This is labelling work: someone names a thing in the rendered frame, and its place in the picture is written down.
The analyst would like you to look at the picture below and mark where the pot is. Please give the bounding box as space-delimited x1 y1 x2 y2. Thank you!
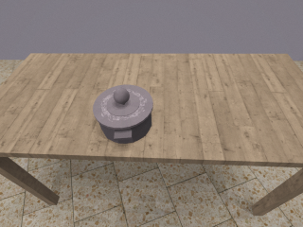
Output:
99 114 152 144

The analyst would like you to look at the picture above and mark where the lid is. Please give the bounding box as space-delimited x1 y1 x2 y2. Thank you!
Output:
93 84 153 130

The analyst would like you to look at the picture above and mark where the knob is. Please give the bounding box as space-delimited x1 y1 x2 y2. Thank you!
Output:
113 88 130 104

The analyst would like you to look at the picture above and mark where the table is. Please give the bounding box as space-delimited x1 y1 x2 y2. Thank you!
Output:
0 53 303 216

